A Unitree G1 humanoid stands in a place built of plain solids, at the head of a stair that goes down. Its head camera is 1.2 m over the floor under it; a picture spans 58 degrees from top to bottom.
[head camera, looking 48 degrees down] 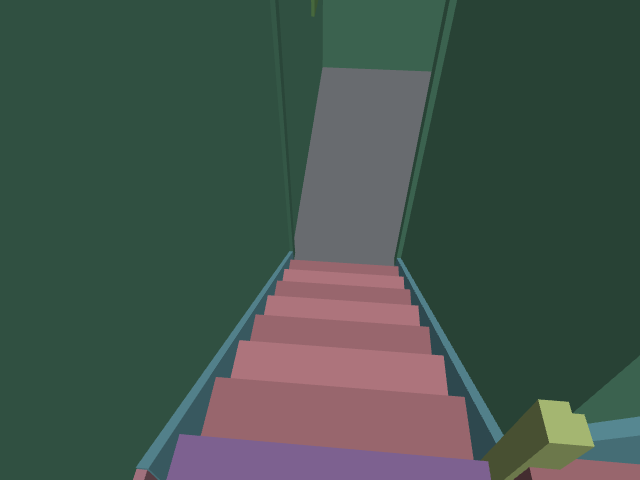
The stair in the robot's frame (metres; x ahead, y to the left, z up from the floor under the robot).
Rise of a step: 0.20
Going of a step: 0.25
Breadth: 0.83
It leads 5 degrees to the right of straight ahead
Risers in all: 8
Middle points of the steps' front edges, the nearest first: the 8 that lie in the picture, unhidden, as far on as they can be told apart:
0.35 -0.03 0.00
0.60 -0.06 -0.20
0.85 -0.08 -0.40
1.10 -0.10 -0.60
1.35 -0.12 -0.80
1.60 -0.14 -0.99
1.85 -0.16 -1.19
2.10 -0.19 -1.39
